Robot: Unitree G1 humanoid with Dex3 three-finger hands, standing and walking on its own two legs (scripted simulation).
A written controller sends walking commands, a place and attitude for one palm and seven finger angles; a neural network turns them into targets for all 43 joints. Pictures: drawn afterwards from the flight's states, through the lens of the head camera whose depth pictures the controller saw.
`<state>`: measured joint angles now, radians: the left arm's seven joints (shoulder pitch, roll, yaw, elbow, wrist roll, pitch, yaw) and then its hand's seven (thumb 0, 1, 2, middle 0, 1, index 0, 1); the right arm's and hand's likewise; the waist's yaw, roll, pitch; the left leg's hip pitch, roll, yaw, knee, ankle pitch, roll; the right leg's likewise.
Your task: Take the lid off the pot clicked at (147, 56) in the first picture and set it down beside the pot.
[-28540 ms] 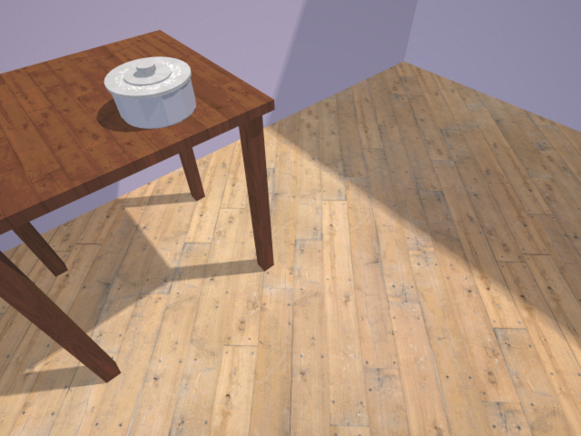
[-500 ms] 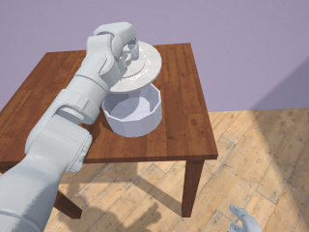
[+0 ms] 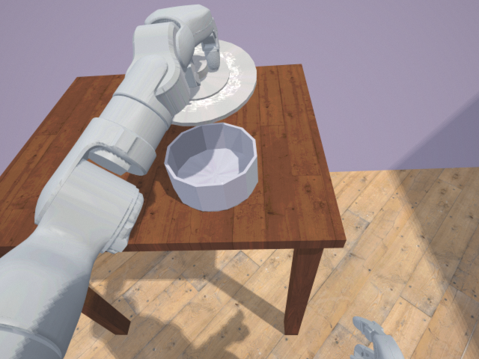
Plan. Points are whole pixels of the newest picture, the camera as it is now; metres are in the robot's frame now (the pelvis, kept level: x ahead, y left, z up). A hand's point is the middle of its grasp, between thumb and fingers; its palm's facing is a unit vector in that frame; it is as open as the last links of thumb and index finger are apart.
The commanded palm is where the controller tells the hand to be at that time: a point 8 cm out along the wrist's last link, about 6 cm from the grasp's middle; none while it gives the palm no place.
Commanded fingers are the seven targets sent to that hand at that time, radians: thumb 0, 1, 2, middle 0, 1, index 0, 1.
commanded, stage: lift the lid straight up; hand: left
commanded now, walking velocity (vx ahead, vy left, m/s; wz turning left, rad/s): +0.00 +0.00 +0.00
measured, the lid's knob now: (194, 67) +0.51 +0.07 +0.25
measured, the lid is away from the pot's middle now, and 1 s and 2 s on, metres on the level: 0.02 0.10 0.22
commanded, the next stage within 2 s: move the lid sideways beside the pot in 0.06 s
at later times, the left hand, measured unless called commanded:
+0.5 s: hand (171, 70) +0.47 +0.10 +0.27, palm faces -0.14 -0.05 -0.99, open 6.9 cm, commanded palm +0.44 +0.11 +0.34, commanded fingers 0.00 0.72 0.93 -0.88 -1.01 -0.92 -1.01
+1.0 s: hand (127, 76) +0.46 +0.16 +0.27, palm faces -0.17 -0.05 -0.98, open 6.9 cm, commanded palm +0.44 +0.17 +0.34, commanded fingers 0.00 0.72 0.93 -0.88 -1.01 -0.92 -1.01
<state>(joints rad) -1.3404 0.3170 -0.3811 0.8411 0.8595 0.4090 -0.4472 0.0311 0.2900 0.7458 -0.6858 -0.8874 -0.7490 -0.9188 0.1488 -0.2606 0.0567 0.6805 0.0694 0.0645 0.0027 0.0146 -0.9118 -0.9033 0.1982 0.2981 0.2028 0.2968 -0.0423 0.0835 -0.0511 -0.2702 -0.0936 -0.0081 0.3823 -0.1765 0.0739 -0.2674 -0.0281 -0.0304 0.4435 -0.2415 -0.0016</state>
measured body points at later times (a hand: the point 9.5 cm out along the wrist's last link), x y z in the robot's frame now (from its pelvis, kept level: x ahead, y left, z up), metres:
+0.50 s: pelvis +0.00 +0.00 +0.00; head +0.01 -0.04 +0.45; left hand +0.47 +0.10 +0.32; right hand +0.14 -0.24 -0.12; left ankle +0.01 +0.07 -0.74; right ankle -0.01 -0.12 -0.74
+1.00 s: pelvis +0.00 +0.00 +0.00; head +0.01 -0.03 +0.45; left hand +0.47 +0.16 +0.32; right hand +0.14 -0.24 -0.12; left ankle +0.01 +0.07 -0.74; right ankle -0.01 -0.12 -0.74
